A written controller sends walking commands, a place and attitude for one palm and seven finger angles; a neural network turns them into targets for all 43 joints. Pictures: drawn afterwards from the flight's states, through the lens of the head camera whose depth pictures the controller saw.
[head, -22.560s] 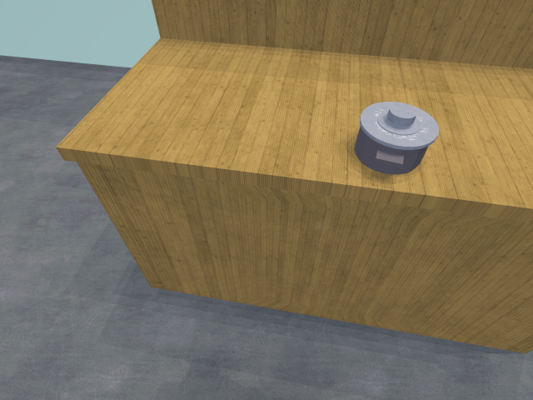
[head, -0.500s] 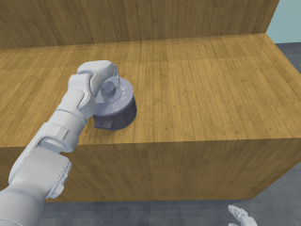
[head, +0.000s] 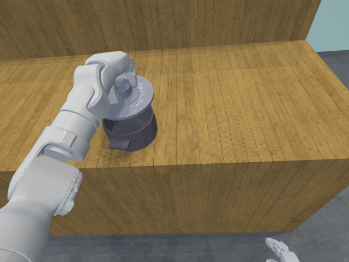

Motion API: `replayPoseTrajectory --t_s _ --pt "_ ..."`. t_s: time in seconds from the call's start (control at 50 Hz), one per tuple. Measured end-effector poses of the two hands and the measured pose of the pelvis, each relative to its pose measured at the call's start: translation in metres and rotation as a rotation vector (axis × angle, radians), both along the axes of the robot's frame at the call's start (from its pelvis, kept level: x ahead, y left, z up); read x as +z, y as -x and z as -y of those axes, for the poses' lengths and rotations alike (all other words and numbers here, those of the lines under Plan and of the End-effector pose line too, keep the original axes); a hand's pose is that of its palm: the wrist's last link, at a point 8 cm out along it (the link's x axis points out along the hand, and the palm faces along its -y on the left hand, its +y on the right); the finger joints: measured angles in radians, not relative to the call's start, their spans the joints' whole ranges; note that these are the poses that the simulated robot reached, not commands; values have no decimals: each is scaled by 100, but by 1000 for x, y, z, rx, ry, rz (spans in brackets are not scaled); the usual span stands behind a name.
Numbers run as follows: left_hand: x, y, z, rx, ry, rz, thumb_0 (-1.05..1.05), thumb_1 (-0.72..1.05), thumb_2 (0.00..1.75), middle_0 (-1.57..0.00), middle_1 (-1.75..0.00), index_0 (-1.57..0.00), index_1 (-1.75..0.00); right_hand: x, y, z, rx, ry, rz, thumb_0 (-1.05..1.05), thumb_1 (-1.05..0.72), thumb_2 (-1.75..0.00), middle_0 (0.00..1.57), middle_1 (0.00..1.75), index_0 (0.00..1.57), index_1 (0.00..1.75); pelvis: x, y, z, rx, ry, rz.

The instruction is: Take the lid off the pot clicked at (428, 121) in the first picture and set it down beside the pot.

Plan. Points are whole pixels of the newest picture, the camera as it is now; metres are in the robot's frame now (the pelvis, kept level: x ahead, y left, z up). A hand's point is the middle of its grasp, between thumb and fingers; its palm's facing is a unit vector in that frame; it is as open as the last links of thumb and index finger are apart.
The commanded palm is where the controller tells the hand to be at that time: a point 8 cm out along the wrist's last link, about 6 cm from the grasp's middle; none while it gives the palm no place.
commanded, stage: lift the lid straight up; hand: left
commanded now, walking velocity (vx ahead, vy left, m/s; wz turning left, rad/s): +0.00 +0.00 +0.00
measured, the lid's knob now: (120, 88) +0.48 +0.13 +0.16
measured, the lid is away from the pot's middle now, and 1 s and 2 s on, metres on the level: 0.00 0.02 0.13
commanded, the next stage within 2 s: move the lid sideways beside the pot in 0.96 s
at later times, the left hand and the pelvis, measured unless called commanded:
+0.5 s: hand (99, 76) +0.44 +0.15 +0.23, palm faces -0.23 -0.03 -0.97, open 8.5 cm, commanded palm +0.43 +0.15 +0.30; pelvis -0.01 +0.00 +0.00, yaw +0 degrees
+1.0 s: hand (95, 63) +0.45 +0.15 +0.25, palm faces -0.22 -0.04 -0.98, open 8.5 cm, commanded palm +0.43 +0.16 +0.32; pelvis -0.01 +0.02 +0.00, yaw +0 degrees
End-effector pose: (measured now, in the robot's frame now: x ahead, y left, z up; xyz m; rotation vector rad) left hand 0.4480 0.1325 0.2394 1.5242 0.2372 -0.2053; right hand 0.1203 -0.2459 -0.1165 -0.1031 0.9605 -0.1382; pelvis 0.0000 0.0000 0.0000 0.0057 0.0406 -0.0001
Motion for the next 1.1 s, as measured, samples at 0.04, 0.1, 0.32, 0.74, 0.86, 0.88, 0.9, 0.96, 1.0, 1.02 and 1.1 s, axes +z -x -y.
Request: replayPoseTrajectory --t_s 0.04,0.1,0.32,0.74,0.86,0.88,0.9,0.96,1.0,1.02,1.1 --pt "3 1 -1 4 -3 3 -1 7 92 -66 -92 -65 -88 0 1 0 1 1 1 1 -90 -90 20 30 20 30 0 1 0 0 0 2" --pt "8 3 -2 2 -1 7 -1 7 92 -66 -92 -65 -88 1 0 1 5 2 5 1 -90 -90 20 30 20 30 0 1 0 1 0 4" --pt "31 11 -4 2 1 40 -1 7 92 -67 -92 -65 -88 6 -8 -4 27 -1 50 1 -90 -90 20 30 20 30 0 6 -1 4 0 16" --pt "65 14 -21 23 -21 76 -1 7 92 -67 -92 -65 -88 8 5 -13 27 21 56 1 -90 -90 20 30 20 30 0 15 -9 9 5 16" --pt "71 9 -20 38 -18 78 -1 7 92 -67 -92 -65 -89 4 15 -15 19 16 26 1 -90 -90 20 30 20 30 0 15 -13 6 6 9" --pt "72 9 -20 37 -16 78 -1 7 92 -67 -92 -65 -89 4 16 -15 18 15 23 1 -90 -90 20 30 20 30 0 15 -13 4 6 7" --pt "72 9 -19 35 -16 79 -1 7 92 -67 -92 -65 -89 3 18 -16 16 15 22 1 -90 -90 20 30 20 30 0 15 -14 3 6 7" --pt "70 7 -20 37 -13 72 -1 7 92 -67 -92 -65 -89 3 20 -16 8 14 17 1 -90 -90 20 30 20 30 0 14 -15 0 6 6" --pt "68 6 -21 39 -4 63 -1 7 92 -67 -92 -65 -89 3 22 -16 4 16 15 1 -90 -90 20 30 20 30 0 14 -15 -2 6 6" --pt "67 5 -22 41 -6 58 -1 7 92 -67 -92 -65 -89 3 22 -16 1 17 15 1 -90 -90 20 30 20 30 0 14 -15 -3 6 6" --pt "65 4 -23 35 -11 55 -1 7 92 -67 -92 -65 -89 4 23 -15 -2 24 19 1 -90 -90 20 30 20 30 1 13 -16 -3 7 5"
